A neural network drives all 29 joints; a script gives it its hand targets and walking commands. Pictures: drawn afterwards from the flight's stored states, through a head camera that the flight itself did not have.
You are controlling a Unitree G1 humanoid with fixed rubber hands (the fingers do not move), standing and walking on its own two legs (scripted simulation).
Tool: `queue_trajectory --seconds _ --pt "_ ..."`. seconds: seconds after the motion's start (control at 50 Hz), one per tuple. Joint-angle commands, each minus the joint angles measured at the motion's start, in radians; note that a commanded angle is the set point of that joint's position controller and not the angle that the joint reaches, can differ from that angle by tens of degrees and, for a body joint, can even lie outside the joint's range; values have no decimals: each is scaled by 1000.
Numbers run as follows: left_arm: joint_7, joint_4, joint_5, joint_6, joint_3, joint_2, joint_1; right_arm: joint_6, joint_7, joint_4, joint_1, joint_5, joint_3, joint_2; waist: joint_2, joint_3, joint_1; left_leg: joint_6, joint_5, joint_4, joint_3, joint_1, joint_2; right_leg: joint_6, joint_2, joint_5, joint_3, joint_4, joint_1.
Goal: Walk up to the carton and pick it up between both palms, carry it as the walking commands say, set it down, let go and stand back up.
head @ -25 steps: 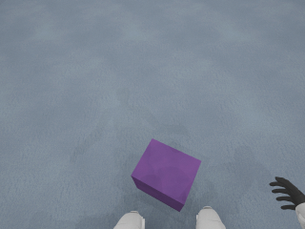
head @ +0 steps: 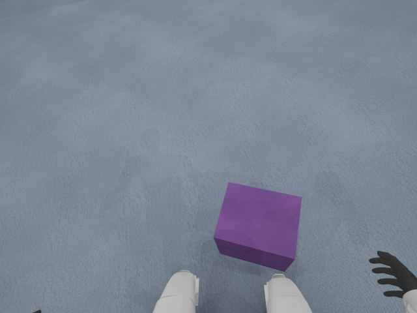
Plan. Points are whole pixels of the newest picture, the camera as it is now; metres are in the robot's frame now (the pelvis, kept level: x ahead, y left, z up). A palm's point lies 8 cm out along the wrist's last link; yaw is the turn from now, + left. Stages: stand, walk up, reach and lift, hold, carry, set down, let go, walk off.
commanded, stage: walk up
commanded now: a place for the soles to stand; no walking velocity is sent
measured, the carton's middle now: (257, 228) +0.42 -0.11 -0.60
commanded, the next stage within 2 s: none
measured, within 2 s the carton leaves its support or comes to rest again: neither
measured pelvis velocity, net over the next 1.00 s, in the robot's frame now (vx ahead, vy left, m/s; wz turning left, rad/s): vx -0.03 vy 0.05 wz -0.40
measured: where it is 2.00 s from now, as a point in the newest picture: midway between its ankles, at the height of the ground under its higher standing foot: outside the picture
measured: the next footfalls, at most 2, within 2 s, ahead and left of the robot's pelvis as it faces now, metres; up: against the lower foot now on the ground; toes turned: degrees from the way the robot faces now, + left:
left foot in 0.10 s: +0.03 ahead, +0.22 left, +0.00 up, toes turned -4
right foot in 0.56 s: +0.01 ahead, -0.11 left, +0.00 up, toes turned -20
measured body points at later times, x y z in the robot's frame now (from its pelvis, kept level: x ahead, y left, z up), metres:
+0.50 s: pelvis -0.03 +0.10 +0.02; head +0.03 +0.12 +0.46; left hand +0.14 +0.40 -0.10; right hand -0.02 -0.29 -0.02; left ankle -0.01 +0.23 -0.71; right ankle -0.05 -0.06 -0.67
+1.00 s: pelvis -0.03 +0.05 +0.01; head +0.01 +0.05 +0.46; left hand +0.18 +0.33 -0.10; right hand -0.09 -0.30 -0.07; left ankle +0.04 +0.18 -0.71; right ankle -0.07 -0.09 -0.71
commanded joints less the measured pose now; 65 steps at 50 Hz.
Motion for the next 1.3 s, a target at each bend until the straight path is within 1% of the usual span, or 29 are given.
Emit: queue_trajectory --seconds 0.0,0.04,0.06,0.08,0.12,0.14,0.18,0.24,0.34,0.48,0.5,0.54,0.58,0.62,0.68,0.7,0.72,0.74,0.76,0.92,0.94,0.98,1.0,1.06,1.1,1.12,1.18,1.22,1.28 --pt "-41 -89 28 45 74 255 -26 -49 -27 15 60 24 -26 -108 -455 -170 40 -35 -145 -308 198 185 -74 -208 -20 -23 148 -209 17" --pt "-50 -98 14 63 72 239 -27 -79 -54 88 172 17 -31 -118 -310 -187 -23 -20 27 -502 246 322 -102 -146 19 30 130 -54 -41" --pt "-46 -119 3 69 50 146 -40 -98 -65 97 214 3 -32 -161 -88 -239 -96 18 3 -661 80 363 -28 -106 93 -29 116 173 -129" --pt "-41 -128 -16 56 15 45 -61 -113 -67 59 150 -24 -53 -286 216 -152 -84 82 -35 -810 -361 320 264 -49 192 -279 86 395 -346" --pt "-30 -107 0 59 56 176 -71 -136 -72 40 18 0 -67 -339 70 -114 -47 235 40 -838 -502 198 433 -32 80 -278 233 475 -294" --pt "-28 -76 -15 59 60 174 -58 -141 -71 47 -24 14 -57 -256 -37 -45 -9 212 203 -782 -338 194 326 -25 81 -189 217 509 -315" --pt "-49 -46 -24 80 73 154 -4 -161 -88 38 -8 26 -19 -194 48 -21 19 97 428 -738 -175 272 222 -1 117 -110 232 523 -312" --pt "-85 -33 0 93 86 151 -16 -172 -92 44 29 12 -29 -205 75 -91 -1 118 193 -781 -146 355 223 10 139 -34 183 477 -276" --pt "-128 -74 7 90 73 115 -81 -182 -96 66 150 11 -43 -223 165 -111 -38 191 413 -727 38 438 246 24 95 -57 70 207 -169" --pt "-152 -22 20 81 76 110 -17 -167 -90 54 111 13 -38 -234 52 -191 3 183 367 -603 153 389 250 -27 126 -71 -115 -225 172" --pt "-148 -23 24 69 76 105 -15 -164 -91 45 150 27 -26 -207 8 -181 1 138 289 -513 186 283 215 -39 140 14 -89 -246 272" --pt "-126 -20 39 58 110 241 77 -168 -88 0 100 28 9 -115 -355 -177 75 59 -150 -144 233 -108 34 -208 -141 1 459 -378 475" --pt "-124 -31 16 52 112 256 43 -163 -97 21 47 44 -3 -175 -269 -113 90 46 -225 -129 152 -50 51 -316 -199 -49 516 -380 300" --pt "-125 -45 21 67 83 186 -22 -186 -100 65 121 44 7 -143 -237 -111 57 56 -170 -307 198 72 45 -284 -110 196 275 -323 214" --pt "-131 -46 10 78 43 144 -118 -208 -105 127 268 38 -9 -131 -211 -155 -44 63 123 -623 268 354 -11 -198 -29 339 160 -143 95" --pt "-131 -61 -3 82 36 111 -139 -208 -113 155 289 14 -19 -172 -130 -167 -66 84 214 -693 166 422 39 -150 27 313 125 0 29" --pt "-123 -69 -14 80 21 46 -138 -213 -118 110 252 -13 -29 -233 41 -174 -70 156 196 -782 -147 447 233 -74 119 172 112 154 -93" --pt "-107 -43 -4 87 33 85 -105 -207 -113 87 160 -6 -30 -244 24 -118 -34 258 187 -872 -290 359 395 -41 125 -243 120 242 -99" --pt "-105 -5 -3 90 61 165 -100 -206 -111 89 90 17 -30 -244 -40 -60 -16 314 117 -869 -266 218 422 -41 64 -260 149 292 -21" --pt "-124 59 -11 59 49 80 36 -178 -75 90 23 -5 1 -187 32 -95 48 137 -39 -693 121 124 181 -47 111 -102 -34 -197 236" --pt "-119 59 -3 48 50 103 0 -172 -72 101 69 4 16 -143 -41 -132 20 106 -11 -601 149 124 133 -51 99 -88 34 -256 279" --pt "-98 44 9 27 55 195 -29 -169 -68 77 77 25 36 -58 -276 -140 -9 27 -79 -413 185 55 25 -175 -153 -41 471 -384 227" --pt "-86 44 4 13 56 206 -63 -159 -68 86 68 30 31 -82 -185 -152 -17 29 -121 -399 144 98 36 -221 -199 52 503 -369 222" --pt "-91 44 -5 28 20 141 -146 -176 -77 146 124 39 20 -102 -252 -184 -48 40 73 -644 168 309 11 -169 -72 455 263 -205 182" --pt "-91 39 -25 29 12 96 -160 -191 -82 168 129 28 4 -157 -83 -238 -38 72 366 -652 80 393 78 -86 12 409 117 -62 125" --pt "-88 54 -31 29 16 97 -144 -187 -87 160 83 34 -1 -183 -28 -215 -15 97 419 -651 37 376 119 -73 41 344 101 -58 144" --pt "-84 82 -17 32 17 146 -145 -174 -83 163 15 40 20 -122 -224 -183 -3 52 299 -534 144 330 27 -111 -38 235 223 -222 129" --pt "-84 86 -14 32 25 168 -129 -169 -81 171 7 30 30 -110 -184 -182 -2 32 212 -528 168 265 -12 -155 -86 239 303 -249 176" --pt "-80 101 -12 33 6 126 -193 -184 -78 210 48 37 37 -114 -126 -228 -25 48 435 -599 136 366 37 -116 -35 461 182 -168 202"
